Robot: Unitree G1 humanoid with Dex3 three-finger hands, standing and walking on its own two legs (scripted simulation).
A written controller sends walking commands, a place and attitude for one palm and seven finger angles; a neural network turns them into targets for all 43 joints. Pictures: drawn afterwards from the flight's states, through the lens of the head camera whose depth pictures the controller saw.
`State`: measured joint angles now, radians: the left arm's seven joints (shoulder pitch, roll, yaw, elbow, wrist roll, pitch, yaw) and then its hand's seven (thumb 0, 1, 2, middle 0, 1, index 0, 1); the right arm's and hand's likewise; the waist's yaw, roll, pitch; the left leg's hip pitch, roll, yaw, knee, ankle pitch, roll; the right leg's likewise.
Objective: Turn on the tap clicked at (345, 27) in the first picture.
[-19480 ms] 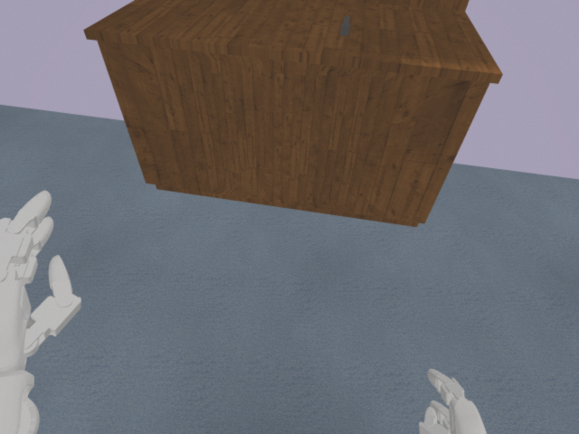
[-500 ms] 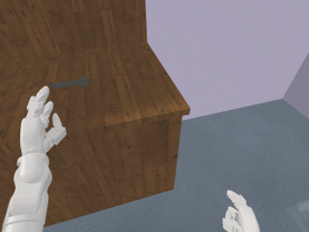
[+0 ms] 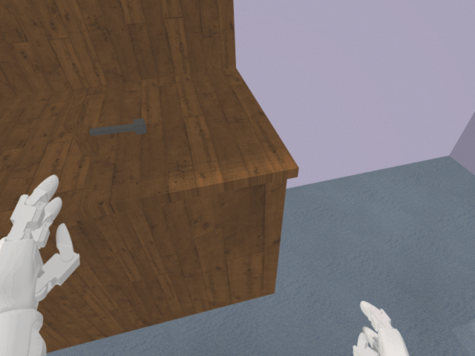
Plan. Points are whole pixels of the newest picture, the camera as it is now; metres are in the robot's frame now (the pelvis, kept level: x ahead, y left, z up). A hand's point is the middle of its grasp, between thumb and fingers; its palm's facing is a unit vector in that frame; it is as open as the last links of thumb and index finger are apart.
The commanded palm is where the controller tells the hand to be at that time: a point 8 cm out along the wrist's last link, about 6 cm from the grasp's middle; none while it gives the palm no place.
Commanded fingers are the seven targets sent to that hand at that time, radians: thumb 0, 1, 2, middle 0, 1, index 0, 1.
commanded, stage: draw the hand back beside the body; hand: left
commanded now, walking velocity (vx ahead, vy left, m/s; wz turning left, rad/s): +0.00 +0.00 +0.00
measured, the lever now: (139, 126) +0.60 +0.32 +0.09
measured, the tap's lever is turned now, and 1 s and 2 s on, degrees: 86 86 86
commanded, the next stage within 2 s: step back with the hand held close in 0.18 s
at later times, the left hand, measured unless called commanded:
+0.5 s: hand (78, 248) +0.20 +0.24 +0.16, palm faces +0.40 -0.83 -0.39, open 7.4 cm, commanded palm +0.15 +0.28 +0.17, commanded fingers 0.00 0.90 0.90 -0.20 -0.30 -0.20 -0.30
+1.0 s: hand (27, 299) +0.13 +0.27 +0.15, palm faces +0.43 -0.81 -0.40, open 7.4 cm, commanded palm +0.08 +0.31 +0.17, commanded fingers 0.00 0.90 0.90 -0.20 -0.30 -0.20 -0.30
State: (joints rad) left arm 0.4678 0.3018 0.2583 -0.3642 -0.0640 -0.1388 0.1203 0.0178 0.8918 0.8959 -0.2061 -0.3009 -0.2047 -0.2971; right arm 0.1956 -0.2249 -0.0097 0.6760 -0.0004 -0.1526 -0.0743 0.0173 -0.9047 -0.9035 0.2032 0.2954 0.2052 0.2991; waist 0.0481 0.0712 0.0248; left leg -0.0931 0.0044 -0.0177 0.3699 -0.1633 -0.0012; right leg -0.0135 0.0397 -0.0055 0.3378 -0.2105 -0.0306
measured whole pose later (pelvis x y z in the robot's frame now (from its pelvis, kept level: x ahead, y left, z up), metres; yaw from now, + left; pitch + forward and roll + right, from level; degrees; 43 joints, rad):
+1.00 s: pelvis -0.08 +0.02 -0.01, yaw +1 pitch -2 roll -2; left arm 0.45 0.35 0.32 -0.44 -0.02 -0.18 0.16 0.02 0.89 0.90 -0.21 -0.30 -0.21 -0.30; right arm 0.20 -0.23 -0.01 0.56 0.01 -0.04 -0.09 0.02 -0.90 -0.90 0.20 0.30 0.21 0.30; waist 0.00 0.05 0.02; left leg -0.38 -0.01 -0.03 0.51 -0.13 0.03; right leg -0.30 0.04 0.00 0.49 -0.17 0.01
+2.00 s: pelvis -0.34 +0.02 -0.01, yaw +1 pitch -1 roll +1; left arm 0.45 0.35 0.31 -0.50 -0.05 -0.11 0.17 0.02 0.89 0.90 -0.21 -0.30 -0.21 -0.30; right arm 0.23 -0.20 0.00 0.65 0.00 -0.07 -0.06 0.01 -0.90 -0.90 0.21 0.30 0.21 0.30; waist 0.02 -0.01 -0.02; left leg -0.52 0.03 0.05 0.87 -0.35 -0.02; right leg -0.19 0.05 -0.03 0.49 -0.28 -0.09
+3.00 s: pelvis -0.33 +0.04 -0.01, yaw +1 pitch -1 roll -1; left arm 0.48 0.35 0.32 -0.49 -0.06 -0.14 0.16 0.02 0.89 0.90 -0.21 -0.30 -0.21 -0.30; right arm 0.17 -0.21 0.01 0.57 0.01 -0.08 -0.07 0.01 -0.90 -0.90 0.20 0.30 0.21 0.30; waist 0.01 0.01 0.02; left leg -0.23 0.02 0.04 0.49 -0.25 0.01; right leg -0.18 0.04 -0.04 0.44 -0.25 -0.03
